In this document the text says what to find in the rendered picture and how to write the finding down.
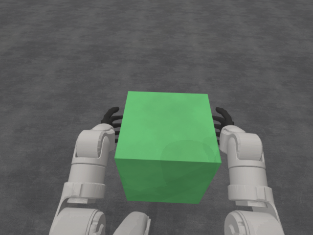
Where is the robot right hand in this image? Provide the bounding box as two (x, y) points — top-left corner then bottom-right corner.
(212, 107), (234, 145)

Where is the left robot upper arm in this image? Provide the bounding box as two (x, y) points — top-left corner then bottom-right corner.
(50, 208), (106, 235)

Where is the robot right forearm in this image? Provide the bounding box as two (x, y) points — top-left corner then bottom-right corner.
(219, 125), (285, 235)

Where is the right robot upper arm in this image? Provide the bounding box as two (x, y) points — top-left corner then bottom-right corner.
(224, 210), (284, 235)

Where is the robot left forearm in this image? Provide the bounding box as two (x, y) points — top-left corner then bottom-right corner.
(49, 123), (115, 235)

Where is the robot left thigh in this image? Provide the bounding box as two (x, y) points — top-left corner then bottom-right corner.
(113, 211), (151, 235)

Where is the carton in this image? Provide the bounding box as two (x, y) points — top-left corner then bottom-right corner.
(114, 91), (222, 204)

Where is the robot left hand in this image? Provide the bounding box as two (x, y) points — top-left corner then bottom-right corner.
(101, 107), (123, 143)

